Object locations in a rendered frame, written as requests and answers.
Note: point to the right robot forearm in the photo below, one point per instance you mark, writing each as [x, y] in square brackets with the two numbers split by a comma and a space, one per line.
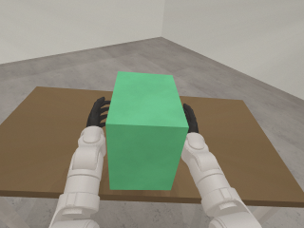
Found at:
[218, 198]

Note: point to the robot right hand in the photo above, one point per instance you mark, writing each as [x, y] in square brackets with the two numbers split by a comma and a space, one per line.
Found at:
[191, 119]

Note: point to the left robot forearm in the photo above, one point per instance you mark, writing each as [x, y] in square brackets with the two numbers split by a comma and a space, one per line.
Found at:
[80, 198]

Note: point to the table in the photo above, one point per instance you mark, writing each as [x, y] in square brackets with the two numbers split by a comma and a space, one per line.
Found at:
[40, 136]

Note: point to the carton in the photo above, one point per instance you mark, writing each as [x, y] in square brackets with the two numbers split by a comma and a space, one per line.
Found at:
[146, 129]

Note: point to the right robot upper arm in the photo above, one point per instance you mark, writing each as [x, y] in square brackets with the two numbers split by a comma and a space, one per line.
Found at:
[236, 220]

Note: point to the robot left hand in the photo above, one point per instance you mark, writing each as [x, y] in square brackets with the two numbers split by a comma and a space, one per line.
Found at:
[95, 117]

